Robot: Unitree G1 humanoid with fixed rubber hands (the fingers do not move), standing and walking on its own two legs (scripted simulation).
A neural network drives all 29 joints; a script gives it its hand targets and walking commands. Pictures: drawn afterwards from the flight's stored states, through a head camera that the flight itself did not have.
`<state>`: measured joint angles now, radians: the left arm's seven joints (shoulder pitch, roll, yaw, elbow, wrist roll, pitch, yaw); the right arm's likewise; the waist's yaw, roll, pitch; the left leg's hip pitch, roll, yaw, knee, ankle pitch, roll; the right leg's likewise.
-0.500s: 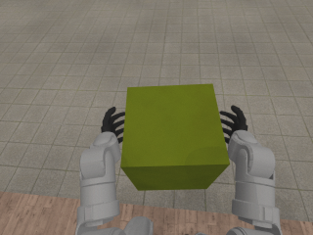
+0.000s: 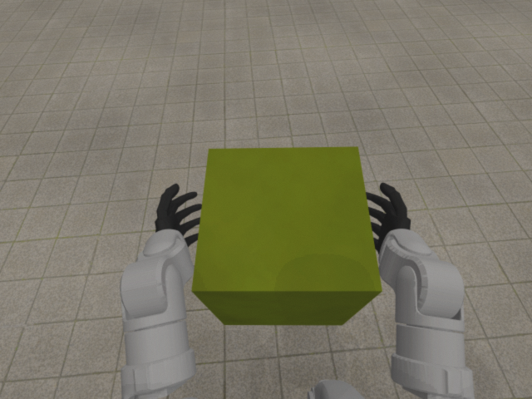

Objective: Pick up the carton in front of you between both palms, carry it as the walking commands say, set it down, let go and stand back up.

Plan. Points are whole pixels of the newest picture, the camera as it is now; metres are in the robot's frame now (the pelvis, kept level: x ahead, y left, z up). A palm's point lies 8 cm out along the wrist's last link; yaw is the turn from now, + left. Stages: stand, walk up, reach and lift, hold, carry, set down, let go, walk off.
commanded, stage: carry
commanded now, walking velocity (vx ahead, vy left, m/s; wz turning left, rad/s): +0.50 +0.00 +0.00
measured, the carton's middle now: (282, 246) +0.34 -0.02 +0.01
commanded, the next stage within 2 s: none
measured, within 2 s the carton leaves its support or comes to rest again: neither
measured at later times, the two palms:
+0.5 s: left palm (178, 136) +0.67 +0.19 -0.03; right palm (307, 118) +0.71 -0.11 -0.04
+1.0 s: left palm (196, 49) +0.97 +0.16 +0.02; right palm (304, 42) +0.97 -0.14 +0.02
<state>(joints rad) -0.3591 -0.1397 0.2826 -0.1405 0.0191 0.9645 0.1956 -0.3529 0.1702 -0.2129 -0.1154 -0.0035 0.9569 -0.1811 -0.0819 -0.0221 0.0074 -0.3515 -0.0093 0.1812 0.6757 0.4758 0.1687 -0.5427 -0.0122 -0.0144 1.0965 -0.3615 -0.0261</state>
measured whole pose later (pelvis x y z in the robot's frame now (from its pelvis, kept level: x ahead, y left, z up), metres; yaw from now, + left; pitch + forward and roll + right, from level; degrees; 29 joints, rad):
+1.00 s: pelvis +0.73 +0.00 -0.08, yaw +2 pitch +4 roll -2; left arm 0.03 -0.13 0.05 -0.44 0.00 1.05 0.16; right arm 0.03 0.13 -0.07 -0.45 0.02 1.08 -0.16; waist 0.00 0.04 -0.17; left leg -0.09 0.10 0.10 0.66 -0.48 -0.03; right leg -0.44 -0.02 -0.24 0.53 -0.15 -0.05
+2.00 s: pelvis +1.37 +0.01 -0.06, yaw +4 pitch +4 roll +0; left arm 0.10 -0.14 0.04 -0.49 0.01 1.11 0.16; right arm 0.10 0.14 -0.04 -0.52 -0.02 1.15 -0.15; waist 0.03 0.03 -0.08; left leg -0.40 0.09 0.06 1.17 -0.36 0.00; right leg -0.37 -0.06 -0.25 0.46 -0.17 -0.07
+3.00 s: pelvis +1.94 +0.06 -0.07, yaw +2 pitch +4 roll -1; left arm 0.09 -0.14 0.04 -0.55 0.01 1.12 0.15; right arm 0.08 0.14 -0.03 -0.57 -0.02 1.15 -0.15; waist 0.01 0.04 -0.08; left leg -0.15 0.09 0.12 0.47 -0.35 -0.04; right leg -0.34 -0.02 -0.24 0.46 -0.19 -0.06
